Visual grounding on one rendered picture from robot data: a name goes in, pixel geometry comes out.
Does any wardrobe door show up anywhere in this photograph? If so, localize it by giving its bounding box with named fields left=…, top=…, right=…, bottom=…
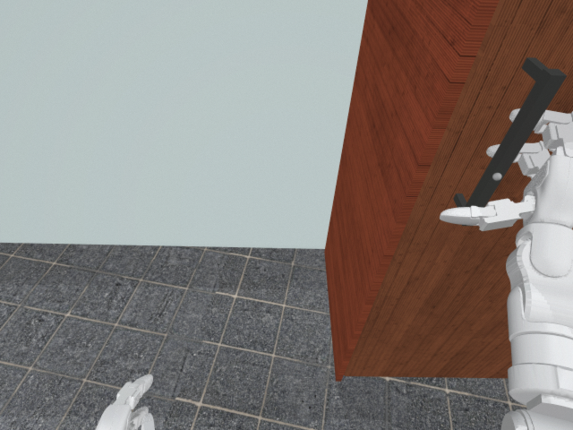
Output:
left=345, top=0, right=573, bottom=378

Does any handle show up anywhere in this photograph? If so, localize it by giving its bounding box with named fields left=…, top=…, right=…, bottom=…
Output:
left=453, top=57, right=567, bottom=226

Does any robot right hand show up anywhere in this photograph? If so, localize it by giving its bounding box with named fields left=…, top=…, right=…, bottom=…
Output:
left=440, top=108, right=573, bottom=231

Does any robot left hand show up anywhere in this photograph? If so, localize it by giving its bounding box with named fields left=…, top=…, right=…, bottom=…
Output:
left=96, top=374, right=155, bottom=430

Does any right robot forearm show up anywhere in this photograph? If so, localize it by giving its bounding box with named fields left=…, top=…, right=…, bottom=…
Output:
left=506, top=222, right=573, bottom=422

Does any right robot upper arm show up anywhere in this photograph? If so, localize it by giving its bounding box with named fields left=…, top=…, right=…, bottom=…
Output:
left=501, top=409, right=573, bottom=430

